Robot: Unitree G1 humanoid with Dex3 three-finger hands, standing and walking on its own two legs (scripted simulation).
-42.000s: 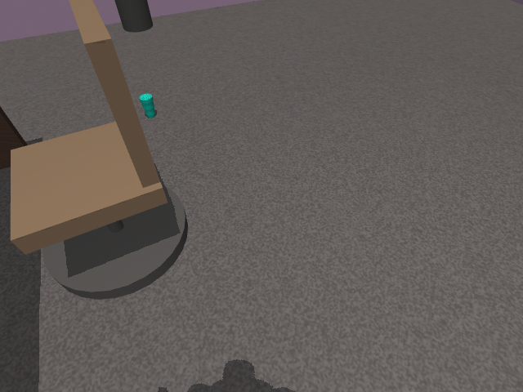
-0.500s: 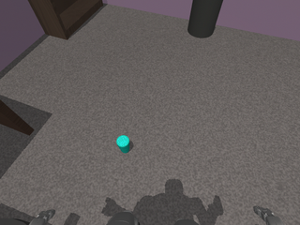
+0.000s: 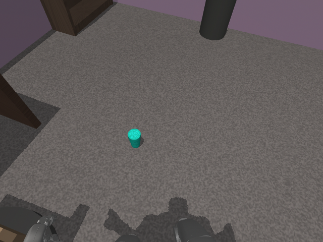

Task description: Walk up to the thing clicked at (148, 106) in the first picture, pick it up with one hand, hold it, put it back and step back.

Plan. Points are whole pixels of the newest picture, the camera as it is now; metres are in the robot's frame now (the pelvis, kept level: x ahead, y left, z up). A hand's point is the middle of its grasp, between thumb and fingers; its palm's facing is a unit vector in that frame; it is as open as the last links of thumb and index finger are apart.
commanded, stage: step back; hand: left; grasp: from the side
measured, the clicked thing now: (135, 139) +0.74 +0.18 -0.69
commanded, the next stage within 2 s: stand in 1.96 s
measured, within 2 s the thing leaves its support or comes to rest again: neither
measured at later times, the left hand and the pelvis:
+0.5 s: hand out of the picture -0.04 +0.25 -0.14, palm faces -0.02 -0.90 -0.43, open 7.4 cm; pelvis -0.17 -0.02 -0.01, yaw +0 degrees
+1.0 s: hand out of the picture -0.26 +0.22 -0.14, palm faces -0.03 -0.91 -0.41, open 7.4 cm; pelvis -0.31 -0.05 +0.00, yaw -3 degrees
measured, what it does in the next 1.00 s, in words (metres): walks backwards: right foot, then left foot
